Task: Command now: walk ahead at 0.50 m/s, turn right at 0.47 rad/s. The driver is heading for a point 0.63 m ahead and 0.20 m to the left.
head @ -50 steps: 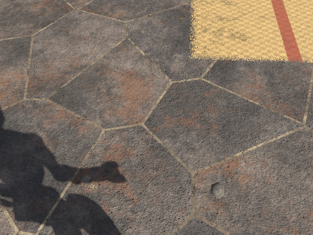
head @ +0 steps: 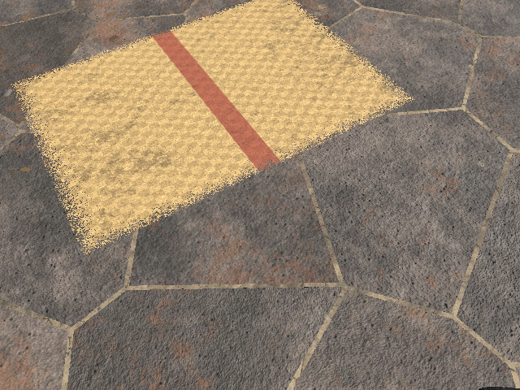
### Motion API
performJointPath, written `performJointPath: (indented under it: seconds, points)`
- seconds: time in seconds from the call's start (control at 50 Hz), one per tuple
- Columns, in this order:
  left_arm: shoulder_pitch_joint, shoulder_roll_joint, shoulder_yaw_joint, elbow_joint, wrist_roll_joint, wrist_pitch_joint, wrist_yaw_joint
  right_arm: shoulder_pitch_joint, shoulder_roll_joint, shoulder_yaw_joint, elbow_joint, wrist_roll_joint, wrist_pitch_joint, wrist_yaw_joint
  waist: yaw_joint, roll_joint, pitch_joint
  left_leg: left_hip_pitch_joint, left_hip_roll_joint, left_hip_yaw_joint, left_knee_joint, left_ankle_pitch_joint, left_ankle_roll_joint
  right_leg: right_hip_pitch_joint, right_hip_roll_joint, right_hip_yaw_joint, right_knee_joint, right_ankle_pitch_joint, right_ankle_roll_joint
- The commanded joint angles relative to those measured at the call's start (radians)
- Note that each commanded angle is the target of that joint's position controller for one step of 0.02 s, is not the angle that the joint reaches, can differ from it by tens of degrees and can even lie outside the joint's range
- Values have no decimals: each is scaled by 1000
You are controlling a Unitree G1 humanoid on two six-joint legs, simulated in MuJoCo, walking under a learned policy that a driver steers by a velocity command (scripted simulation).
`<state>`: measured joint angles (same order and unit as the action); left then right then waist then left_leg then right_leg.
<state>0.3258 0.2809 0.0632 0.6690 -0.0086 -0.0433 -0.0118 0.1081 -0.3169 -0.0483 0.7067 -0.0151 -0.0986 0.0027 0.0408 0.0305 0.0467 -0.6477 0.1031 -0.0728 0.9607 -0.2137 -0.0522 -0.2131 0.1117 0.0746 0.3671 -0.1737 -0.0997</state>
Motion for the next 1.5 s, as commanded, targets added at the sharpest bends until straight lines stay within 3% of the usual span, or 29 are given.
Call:
performJointPath:
  seconds: [0.02,0.16,0.22,0.24,0.26,0.28,0.3,0.32,0.36,0.42,0.52,0.62,0.7,0.72,0.74,0.76,0.78,0.84,0.92,1.0,1.12,1.14,1.16,1.18,1.22,1.3,1.42,1.46,1.5]
  points:
    - [-40,159,42,-60,-5,-19,20,-26,-42,-5,-48,-2,-2,5,-16,-89,-55,62,-24,30,-201,213,-21,-31,-209,153,-137,246,-151]
    - [72,165,40,23,-12,-13,20,-168,-72,-11,-92,19,-23,34,44,-116,-9,98,-64,21,-446,267,42,118,-289,232,-66,144,-111]
    - [49,167,42,34,-9,0,22,-62,-98,-28,-71,16,-29,32,-21,-145,-38,229,-97,63,-501,161,98,177,-288,237,45,370,-77]
    - [37,146,33,29,-2,2,22,58,-131,-45,-39,11,-31,27,-78,-127,-128,397,-86,66,-496,197,135,162,-236,180,192,487,-50]
    - [60,107,14,8,17,1,25,216,-188,-58,-19,1,-31,25,-124,-28,-287,684,68,-114,-445,252,218,7,-168,119,470,324,-10]
    - [189,44,-4,9,-3,-15,22,310,-250,-80,22,8,-18,32,-91,272,-399,997,252,-568,-556,12,386,-360,-15,23,819,-229,79]
    - [138,114,3,9,-7,-26,19,314,-161,-56,25,42,-14,40,-118,212,-349,998,257,-718,-665,-231,374,-509,-54,82,913,-380,80]
    - [10,161,17,-16,-18,-34,16,241,-116,-41,8,42,-8,37,-129,115,-193,872,221,-595,-682,-241,329,-568,-106,66,926,-297,75]
    - [-100,136,13,-48,8,-52,15,164,-98,-32,-12,19,6,32,-95,3,-60,648,145,-429,-709,-31,310,-534,-161,28,816,-188,78]
    - [-68,93,9,-46,22,-55,12,153,-82,-26,-16,19,8,21,-43,59,-78,553,76,-318,-744,159,310,-421,-182,10,654,-149,105]
    - [-221,47,-13,-75,19,-55,10,198,-140,-48,7,36,22,-6,-80,53,-43,423,31,-212,-762,199,288,-324,-145,-19,328,75,151]
    - [-341,75,-4,-101,0,-72,-4,279,-141,-52,30,47,44,-16,-114,61,-40,435,37,-269,-698,107,253,-217,-100,5,153,187,152]
    - [-215,128,28,-71,-1,-84,2,257,-110,-47,16,42,55,-19,-22,83,-85,426,3,-314,-540,97,193,22,-118,-1,51,109,89]
    - [-86,171,44,-56,14,-87,11,241,-60,-29,-2,32,50,-15,43,29,-185,342,-49,-253,-334,59,158,227,-236,97,64,66,33]
    - [30,255,64,-39,26,-74,18,330,18,-6,-27,32,40,-16,39,-210,-325,72,-178,-106,-12,-258,93,544,-458,413,39,-30,-84]
    - [71,238,65,-7,12,-61,8,368,-35,-10,-44,55,34,-17,27,-353,-333,-128,-142,-69,194,-397,77,563,-560,706,-49,-293,-164]
    - [21,158,44,-19,7,-61,7,304,-112,-32,-30,59,39,-19,42,-213,-196,-174,-90,-92,276,-307,69,449,-508,607,-81,-362,-131]
    - [-102,74,14,-9,22,-58,4,191,-93,-42,-50,36,56,-13,-8,-131,-26,-96,-23,-56,217,-134,49,174,-381,265,-130,15,-78]
    - [-133,110,26,33,20,-68,1,178,-18,-25,-70,22,71,-9,-56,-131,-37,16,-41,-7,45,-96,12,70,-348,52,-127,584,-107]
    - [-130,147,32,73,4,-46,14,92,6,-4,-85,17,62,13,-30,-128,-92,181,-61,50,-243,149,24,46,-309,-67,-120,628,-87]
    - [-91,161,27,135,-22,-29,15,97,-75,-34,-85,0,58,17,-72,-92,-139,427,-113,65,-525,289,114,91,-287,-59,99,510,-8]
    - [-50,130,14,139,0,-36,14,138,-142,-51,-85,-6,60,3,-78,-14,-193,574,-15,-19,-517,661,154,22,-227,-102,228,362,48]
    - [59,59,-17,138,31,-43,7,157,-175,-46,-103,-36,72,-9,-42,157,-314,842,220,-268,-444,997,316,-203,-142,-129,469,-114,123]
    - [66,66,-24,158,23,-25,2,170,-79,-19,-90,-18,81,-5,-68,192,-414,828,292,-367,-482,933,403,-219,-140,-34,604,-517,156]
    - [-20,125,-4,149,-9,15,9,88,-49,-6,-77,4,84,12,-58,90,-259,664,196,-283,-558,548,328,-287,-179,-15,648,-510,165]
    - [2,92,-2,180,12,65,45,-57,-78,-19,-72,-11,89,8,5,111,-146,342,101,-153,-665,248,267,-110,-177,-46,490,-301,191]
    - [-34,62,-13,192,42,56,36,-30,1,4,-1,1,92,-2,5,67,-117,247,15,-89,-650,-205,158,106,-172,-52,111,46,127]
    - [-99,164,6,184,26,56,43,33,10,2,16,-6,92,-1,-78,-129,-25,295,-85,1,-594,-202,73,-60,-240,20,35,-169,56]
    - [-133,88,-11,189,34,40,40,-6,-18,-7,31,-4,94,-13,-56,-148,1,432,-95,26,-522,-66,56,-191,-213,21,-35,-326,73]
